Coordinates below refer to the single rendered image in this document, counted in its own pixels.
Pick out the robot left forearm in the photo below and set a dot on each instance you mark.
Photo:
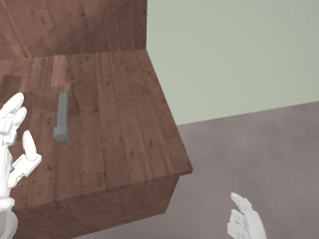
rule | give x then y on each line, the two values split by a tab
8	220

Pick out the right robot hand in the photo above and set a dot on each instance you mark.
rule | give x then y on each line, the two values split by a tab
248	225

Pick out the tap lever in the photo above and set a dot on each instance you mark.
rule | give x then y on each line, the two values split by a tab
61	131

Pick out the left robot hand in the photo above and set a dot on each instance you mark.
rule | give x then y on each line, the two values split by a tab
11	116

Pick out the counter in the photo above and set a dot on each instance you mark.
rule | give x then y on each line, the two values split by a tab
124	155

